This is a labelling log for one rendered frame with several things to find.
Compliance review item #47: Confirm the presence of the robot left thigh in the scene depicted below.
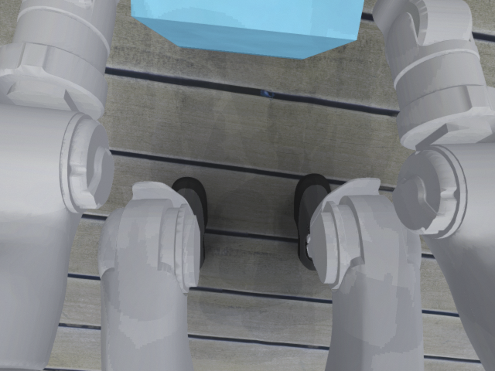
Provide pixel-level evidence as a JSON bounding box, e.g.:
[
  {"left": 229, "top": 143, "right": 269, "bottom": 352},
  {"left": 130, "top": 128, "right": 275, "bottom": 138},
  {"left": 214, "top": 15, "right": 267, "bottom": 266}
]
[{"left": 101, "top": 199, "right": 200, "bottom": 371}]

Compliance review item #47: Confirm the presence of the robot left upper arm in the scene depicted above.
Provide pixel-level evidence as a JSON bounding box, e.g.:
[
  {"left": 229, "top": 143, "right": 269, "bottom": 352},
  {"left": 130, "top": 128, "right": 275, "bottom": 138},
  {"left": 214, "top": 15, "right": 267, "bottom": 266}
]
[{"left": 0, "top": 104, "right": 114, "bottom": 371}]

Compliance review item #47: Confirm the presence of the right robot forearm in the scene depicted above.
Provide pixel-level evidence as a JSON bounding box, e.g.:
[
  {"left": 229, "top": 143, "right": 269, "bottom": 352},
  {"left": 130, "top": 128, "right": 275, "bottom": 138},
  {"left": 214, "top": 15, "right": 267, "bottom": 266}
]
[{"left": 372, "top": 0, "right": 495, "bottom": 151}]

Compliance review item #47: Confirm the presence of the left robot shin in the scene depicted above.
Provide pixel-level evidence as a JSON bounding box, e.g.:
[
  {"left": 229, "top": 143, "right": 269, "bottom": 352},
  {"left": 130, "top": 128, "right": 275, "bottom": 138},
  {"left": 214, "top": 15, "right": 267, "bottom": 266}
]
[{"left": 97, "top": 182, "right": 194, "bottom": 279}]

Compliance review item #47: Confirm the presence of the left robot forearm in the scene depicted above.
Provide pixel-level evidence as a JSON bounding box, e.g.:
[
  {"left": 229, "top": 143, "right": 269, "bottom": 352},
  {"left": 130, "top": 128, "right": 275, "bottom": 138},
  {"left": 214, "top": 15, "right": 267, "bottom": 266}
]
[{"left": 0, "top": 0, "right": 120, "bottom": 120}]

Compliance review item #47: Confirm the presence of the robot right upper arm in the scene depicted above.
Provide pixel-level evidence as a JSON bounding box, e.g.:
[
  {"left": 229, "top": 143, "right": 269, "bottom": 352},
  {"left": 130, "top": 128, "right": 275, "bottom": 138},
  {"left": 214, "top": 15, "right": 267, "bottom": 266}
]
[{"left": 392, "top": 143, "right": 495, "bottom": 371}]

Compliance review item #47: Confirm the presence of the carton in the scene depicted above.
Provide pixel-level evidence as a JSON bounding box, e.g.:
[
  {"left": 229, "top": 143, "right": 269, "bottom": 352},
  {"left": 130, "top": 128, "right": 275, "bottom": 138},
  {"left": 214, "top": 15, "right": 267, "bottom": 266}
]
[{"left": 131, "top": 0, "right": 364, "bottom": 60}]

